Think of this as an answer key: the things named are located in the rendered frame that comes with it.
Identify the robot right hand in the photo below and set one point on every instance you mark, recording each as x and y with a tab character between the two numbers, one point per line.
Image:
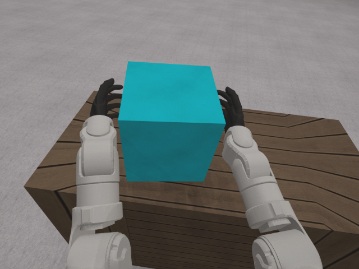
233	114

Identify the robot right forearm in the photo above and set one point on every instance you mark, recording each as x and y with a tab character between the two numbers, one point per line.
266	208

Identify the pedestal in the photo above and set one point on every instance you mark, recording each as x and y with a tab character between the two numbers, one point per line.
202	225

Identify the carton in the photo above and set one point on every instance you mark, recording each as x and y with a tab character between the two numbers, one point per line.
170	122

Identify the robot left hand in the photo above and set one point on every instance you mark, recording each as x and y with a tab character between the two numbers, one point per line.
100	104

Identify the robot left forearm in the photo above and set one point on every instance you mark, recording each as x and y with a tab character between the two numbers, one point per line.
97	177

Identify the robot left upper arm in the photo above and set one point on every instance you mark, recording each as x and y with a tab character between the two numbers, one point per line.
100	251

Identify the robot right upper arm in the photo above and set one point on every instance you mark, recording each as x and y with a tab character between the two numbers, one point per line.
289	249

